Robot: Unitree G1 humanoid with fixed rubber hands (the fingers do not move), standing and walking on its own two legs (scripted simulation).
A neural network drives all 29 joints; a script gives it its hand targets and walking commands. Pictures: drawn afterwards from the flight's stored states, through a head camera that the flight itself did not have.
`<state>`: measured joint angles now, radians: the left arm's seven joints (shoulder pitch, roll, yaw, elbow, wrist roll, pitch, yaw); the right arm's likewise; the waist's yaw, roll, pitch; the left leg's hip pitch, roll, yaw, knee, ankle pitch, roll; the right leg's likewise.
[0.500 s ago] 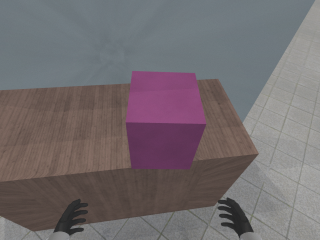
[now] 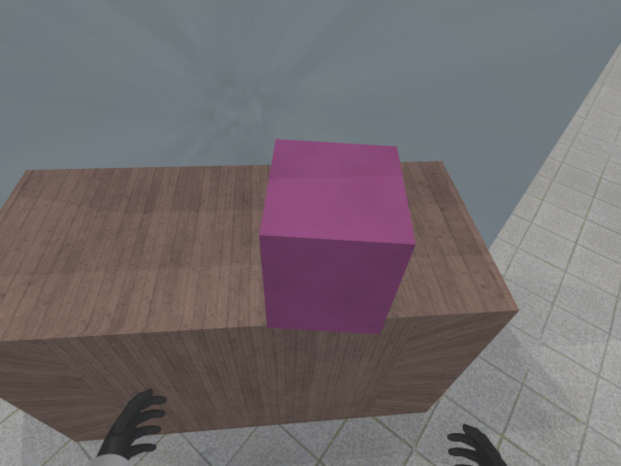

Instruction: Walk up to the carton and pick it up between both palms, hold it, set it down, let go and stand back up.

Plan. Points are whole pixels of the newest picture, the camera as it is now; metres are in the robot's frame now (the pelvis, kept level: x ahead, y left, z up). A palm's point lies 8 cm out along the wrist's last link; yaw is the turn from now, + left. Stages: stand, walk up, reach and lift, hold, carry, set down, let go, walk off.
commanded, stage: stand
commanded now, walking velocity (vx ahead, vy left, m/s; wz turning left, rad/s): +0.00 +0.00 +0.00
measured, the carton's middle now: (329, 240) +0.46 -0.04 -0.01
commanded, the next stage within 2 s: none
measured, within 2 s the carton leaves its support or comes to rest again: neither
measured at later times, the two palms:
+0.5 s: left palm out of the picture -0.01 +0.27 -0.12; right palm out of the picture +0.08 -0.22 -0.12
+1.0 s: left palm out of the picture -0.05 +0.24 -0.14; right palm out of the picture +0.03 -0.23 -0.13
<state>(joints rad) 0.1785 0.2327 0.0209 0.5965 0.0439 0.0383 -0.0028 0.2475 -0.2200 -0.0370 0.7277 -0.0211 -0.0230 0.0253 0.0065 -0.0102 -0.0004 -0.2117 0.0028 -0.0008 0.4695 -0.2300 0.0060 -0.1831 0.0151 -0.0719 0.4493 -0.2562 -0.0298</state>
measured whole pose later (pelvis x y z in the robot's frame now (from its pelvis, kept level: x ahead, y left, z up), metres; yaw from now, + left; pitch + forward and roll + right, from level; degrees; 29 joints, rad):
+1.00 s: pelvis -0.01 +0.00 +0.00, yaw +8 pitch -1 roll +0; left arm 0.34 0.19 0.04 1.06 0.02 0.01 0.03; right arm 0.36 -0.18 -0.01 0.97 -0.02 0.00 -0.03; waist 0.02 0.01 -0.01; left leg -0.22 -0.06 -0.12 0.42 -0.19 0.02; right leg -0.15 -0.04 -0.18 0.41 -0.25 -0.02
